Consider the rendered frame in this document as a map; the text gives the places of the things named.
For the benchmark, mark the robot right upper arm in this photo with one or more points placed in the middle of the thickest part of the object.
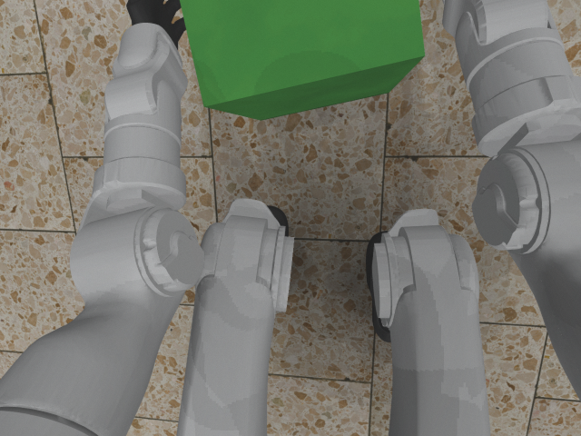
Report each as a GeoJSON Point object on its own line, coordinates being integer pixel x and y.
{"type": "Point", "coordinates": [528, 202]}

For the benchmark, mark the carton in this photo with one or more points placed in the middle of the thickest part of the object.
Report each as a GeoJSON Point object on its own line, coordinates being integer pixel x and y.
{"type": "Point", "coordinates": [268, 58]}

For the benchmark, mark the left robot forearm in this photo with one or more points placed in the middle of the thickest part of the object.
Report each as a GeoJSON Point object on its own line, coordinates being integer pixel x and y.
{"type": "Point", "coordinates": [142, 128]}

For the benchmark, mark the robot right thigh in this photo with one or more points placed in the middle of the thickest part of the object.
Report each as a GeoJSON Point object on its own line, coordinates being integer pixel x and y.
{"type": "Point", "coordinates": [439, 382]}

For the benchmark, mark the robot left upper arm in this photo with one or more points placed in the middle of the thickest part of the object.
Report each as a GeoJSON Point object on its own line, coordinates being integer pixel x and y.
{"type": "Point", "coordinates": [88, 377]}

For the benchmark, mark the right robot shin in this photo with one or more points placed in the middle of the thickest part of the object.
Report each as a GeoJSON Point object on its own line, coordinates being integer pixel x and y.
{"type": "Point", "coordinates": [466, 263]}

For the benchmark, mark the robot left hand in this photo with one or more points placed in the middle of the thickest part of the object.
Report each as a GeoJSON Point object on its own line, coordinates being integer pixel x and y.
{"type": "Point", "coordinates": [155, 12]}

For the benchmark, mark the right robot forearm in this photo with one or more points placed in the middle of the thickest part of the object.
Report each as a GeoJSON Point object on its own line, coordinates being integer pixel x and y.
{"type": "Point", "coordinates": [515, 67]}

